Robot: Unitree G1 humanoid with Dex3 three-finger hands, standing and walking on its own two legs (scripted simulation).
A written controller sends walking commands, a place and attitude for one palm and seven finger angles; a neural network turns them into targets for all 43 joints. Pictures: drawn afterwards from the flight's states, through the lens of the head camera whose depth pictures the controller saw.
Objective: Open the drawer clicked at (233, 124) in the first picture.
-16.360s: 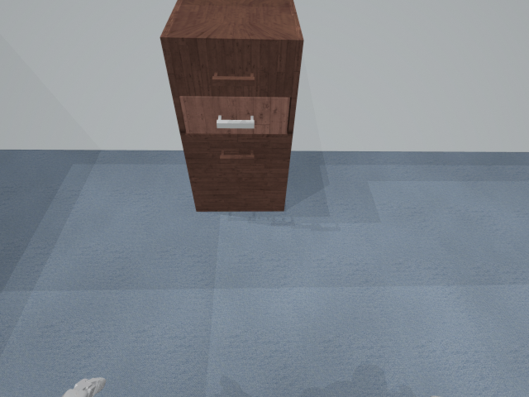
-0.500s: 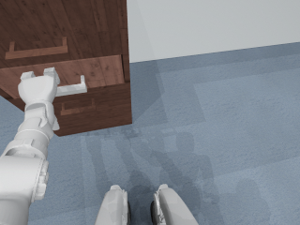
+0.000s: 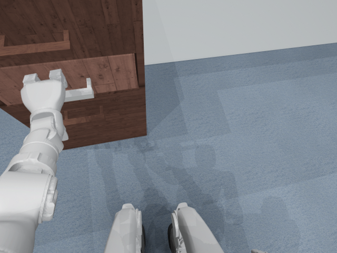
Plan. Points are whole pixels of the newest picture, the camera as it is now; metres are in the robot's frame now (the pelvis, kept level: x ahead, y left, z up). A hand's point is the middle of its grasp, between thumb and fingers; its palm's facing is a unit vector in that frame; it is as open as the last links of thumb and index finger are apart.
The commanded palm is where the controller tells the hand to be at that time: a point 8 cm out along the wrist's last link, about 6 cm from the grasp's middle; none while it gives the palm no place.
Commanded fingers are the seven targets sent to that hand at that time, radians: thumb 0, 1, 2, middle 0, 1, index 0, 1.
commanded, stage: lower the fingers behind the handle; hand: left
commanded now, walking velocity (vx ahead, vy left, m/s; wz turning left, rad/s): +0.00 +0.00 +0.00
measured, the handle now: (66, 90) +0.54 +0.25 -0.08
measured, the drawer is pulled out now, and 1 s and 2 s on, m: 0.00 0.00 0.00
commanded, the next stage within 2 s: lift the fingers back up to retry in 0.90 s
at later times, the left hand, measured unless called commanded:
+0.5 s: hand (55, 105) +0.49 +0.26 -0.07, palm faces -0.02 +0.03 -1.00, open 13.7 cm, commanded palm +0.48 +0.23 -0.05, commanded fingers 0.00 -0.50 0.30 -0.30 -1.20 -0.30 -1.20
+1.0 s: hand (55, 104) +0.49 +0.27 -0.07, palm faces +0.00 +0.05 -1.00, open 13.6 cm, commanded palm +0.49 +0.23 -0.04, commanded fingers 0.00 -0.50 0.30 -0.30 -1.20 -0.30 -1.20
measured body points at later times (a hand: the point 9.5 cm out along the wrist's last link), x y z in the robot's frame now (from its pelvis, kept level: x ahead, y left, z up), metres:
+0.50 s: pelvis -0.02 +0.00 -0.04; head +0.15 +0.02 +0.38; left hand +0.48 +0.26 -0.01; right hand +0.03 -0.26 -0.17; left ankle +0.03 +0.09 -0.60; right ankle +0.02 -0.10 -0.60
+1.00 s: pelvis -0.04 +0.00 -0.06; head +0.14 +0.02 +0.35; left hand +0.49 +0.26 -0.01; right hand +0.00 -0.27 -0.19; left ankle +0.03 +0.09 -0.60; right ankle +0.02 -0.10 -0.60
